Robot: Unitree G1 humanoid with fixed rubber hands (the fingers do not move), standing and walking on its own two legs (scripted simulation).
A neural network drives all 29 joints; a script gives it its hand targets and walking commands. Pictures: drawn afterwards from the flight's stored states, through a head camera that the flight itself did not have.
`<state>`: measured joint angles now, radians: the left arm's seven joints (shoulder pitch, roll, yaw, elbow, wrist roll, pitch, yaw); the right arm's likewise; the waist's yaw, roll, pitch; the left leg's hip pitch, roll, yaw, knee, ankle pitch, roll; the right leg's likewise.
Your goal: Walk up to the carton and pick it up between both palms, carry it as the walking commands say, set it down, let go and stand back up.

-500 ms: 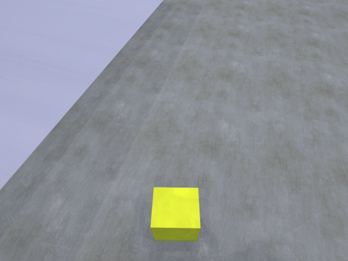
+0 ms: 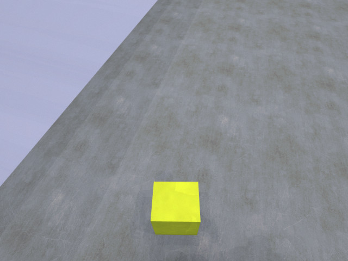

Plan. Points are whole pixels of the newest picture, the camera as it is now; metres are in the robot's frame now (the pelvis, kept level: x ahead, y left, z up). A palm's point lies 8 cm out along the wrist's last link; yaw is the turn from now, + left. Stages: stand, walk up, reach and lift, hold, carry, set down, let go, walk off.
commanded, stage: reach and lift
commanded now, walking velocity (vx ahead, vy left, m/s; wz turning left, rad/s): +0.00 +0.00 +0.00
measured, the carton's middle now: (176, 209) +0.44 +0.06 -0.64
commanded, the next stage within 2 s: none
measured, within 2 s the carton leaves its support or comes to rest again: neither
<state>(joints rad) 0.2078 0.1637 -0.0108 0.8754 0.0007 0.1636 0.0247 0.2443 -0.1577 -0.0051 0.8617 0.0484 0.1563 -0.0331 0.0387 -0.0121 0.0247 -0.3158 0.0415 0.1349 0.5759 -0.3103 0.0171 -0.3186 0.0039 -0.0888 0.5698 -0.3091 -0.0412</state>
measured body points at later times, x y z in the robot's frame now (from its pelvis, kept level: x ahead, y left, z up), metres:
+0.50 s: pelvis +0.01 +0.00 -0.03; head +0.15 +0.01 +0.40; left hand +0.19 +0.25 -0.17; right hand +0.20 -0.20 -0.17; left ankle +0.02 +0.10 -0.73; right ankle +0.02 -0.10 -0.72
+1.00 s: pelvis -0.06 +0.01 -0.08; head +0.12 +0.01 +0.33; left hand +0.30 +0.24 -0.18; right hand +0.33 -0.15 -0.18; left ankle +0.02 +0.11 -0.73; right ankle +0.02 -0.10 -0.73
